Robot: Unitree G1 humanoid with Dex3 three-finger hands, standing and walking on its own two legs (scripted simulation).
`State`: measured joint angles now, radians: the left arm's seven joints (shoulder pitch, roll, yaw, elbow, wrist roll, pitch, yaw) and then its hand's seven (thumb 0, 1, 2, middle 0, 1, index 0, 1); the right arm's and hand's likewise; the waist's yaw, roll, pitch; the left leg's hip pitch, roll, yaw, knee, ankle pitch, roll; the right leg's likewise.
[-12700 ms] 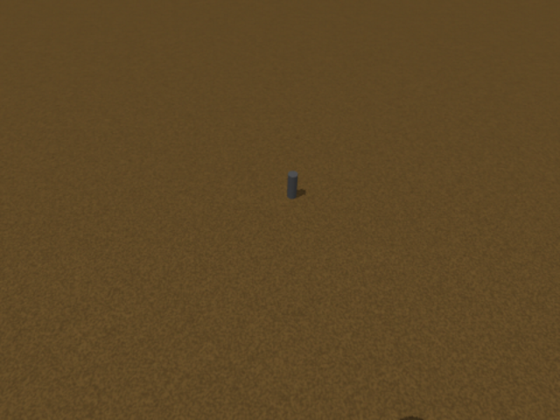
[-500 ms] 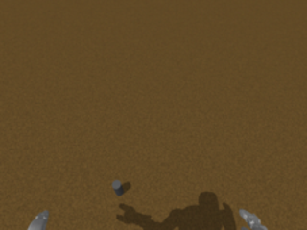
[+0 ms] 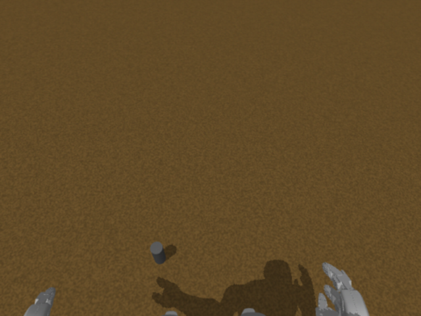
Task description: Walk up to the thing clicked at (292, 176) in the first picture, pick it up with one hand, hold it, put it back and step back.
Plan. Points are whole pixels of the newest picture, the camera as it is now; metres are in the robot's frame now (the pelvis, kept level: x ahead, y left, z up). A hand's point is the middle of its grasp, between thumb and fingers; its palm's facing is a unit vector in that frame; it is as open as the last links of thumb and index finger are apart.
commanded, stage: go down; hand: left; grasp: from the side
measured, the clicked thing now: (158, 253) +0.43 +0.18 -0.63
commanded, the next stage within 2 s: approach in 1.98 s
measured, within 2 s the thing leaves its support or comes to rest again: neither
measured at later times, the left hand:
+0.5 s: hand (67, 308) +0.19 +0.30 -0.17, palm faces +0.15 -0.95 -0.26, open 17.3 cm
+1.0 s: hand (73, 264) +0.29 +0.34 -0.25, palm faces +0.14 -0.98 -0.14, open 17.5 cm
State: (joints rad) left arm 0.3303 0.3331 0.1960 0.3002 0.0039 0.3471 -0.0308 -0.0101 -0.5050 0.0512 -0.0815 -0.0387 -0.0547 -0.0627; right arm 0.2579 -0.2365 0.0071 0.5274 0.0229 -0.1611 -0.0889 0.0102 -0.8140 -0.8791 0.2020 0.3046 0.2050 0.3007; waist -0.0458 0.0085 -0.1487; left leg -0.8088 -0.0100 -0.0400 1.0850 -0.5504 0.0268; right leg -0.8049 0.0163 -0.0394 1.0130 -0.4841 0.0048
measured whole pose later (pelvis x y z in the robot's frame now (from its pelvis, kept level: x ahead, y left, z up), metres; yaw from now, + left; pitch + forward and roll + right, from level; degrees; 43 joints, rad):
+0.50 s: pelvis -0.04 -0.01 -0.07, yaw +0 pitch +23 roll -3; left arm 0.07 0.45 0.37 0.56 -0.07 0.02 -0.19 -0.01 -0.49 0.06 -0.07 -0.04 -0.06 -0.06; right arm 0.22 -0.28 0.01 0.55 0.01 -0.26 -0.08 0.01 -0.90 -0.90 0.20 0.30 0.20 0.30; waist -0.05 -0.02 -0.17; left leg -1.21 -0.02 -0.05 1.42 -0.61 0.02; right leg -1.21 0.01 -0.05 1.36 -0.56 -0.01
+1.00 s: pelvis -0.09 -0.01 -0.22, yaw -2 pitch +33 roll -4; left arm -0.47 0.71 0.65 1.03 -0.15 -0.39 -0.54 -0.02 -0.55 0.03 -0.07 -0.04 -0.06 -0.04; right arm 0.16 -0.31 0.07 0.66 -0.01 -0.20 -0.03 0.01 -0.90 -0.90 0.20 0.30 0.21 0.30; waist -0.08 -0.02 -0.17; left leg -1.83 -0.02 -0.05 1.94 -0.69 0.01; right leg -1.83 0.00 -0.07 1.87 -0.61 -0.01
